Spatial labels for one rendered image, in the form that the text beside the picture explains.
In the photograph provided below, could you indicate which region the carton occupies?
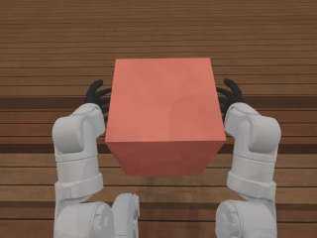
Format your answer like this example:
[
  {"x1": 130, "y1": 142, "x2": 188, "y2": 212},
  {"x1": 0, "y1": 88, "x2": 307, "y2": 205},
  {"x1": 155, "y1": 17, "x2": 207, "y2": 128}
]
[{"x1": 105, "y1": 58, "x2": 227, "y2": 177}]

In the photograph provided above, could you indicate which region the left robot upper arm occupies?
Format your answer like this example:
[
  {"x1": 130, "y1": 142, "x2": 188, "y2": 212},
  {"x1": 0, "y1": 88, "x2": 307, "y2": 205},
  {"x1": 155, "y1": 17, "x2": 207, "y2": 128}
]
[{"x1": 53, "y1": 201, "x2": 115, "y2": 238}]

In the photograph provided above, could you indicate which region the robot left thigh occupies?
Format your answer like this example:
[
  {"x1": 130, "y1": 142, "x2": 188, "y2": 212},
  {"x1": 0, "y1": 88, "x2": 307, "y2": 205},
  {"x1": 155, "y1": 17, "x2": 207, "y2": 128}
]
[{"x1": 111, "y1": 192, "x2": 140, "y2": 238}]

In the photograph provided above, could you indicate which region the robot left forearm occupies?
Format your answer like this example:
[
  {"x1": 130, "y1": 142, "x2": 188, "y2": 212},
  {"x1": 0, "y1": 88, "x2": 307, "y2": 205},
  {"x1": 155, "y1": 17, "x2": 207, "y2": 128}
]
[{"x1": 52, "y1": 103, "x2": 106, "y2": 238}]

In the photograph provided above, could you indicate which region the left robot hand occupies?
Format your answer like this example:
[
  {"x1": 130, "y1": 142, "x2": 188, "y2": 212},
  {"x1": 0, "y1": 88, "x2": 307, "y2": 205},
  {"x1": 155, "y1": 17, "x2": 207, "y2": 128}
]
[{"x1": 84, "y1": 79, "x2": 112, "y2": 122}]

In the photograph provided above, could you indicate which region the robot right forearm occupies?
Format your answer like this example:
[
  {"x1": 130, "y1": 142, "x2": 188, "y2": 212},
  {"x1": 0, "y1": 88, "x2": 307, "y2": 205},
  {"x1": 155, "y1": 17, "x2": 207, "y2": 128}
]
[{"x1": 224, "y1": 102, "x2": 281, "y2": 231}]

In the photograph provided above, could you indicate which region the right robot upper arm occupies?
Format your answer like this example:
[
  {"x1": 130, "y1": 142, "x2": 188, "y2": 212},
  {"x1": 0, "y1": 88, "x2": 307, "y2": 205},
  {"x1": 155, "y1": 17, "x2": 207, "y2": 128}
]
[{"x1": 215, "y1": 199, "x2": 277, "y2": 238}]

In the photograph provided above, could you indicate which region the right robot hand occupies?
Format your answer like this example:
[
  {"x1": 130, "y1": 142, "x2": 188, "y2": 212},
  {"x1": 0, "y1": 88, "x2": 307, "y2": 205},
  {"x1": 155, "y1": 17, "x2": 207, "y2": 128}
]
[{"x1": 216, "y1": 78, "x2": 245, "y2": 124}]

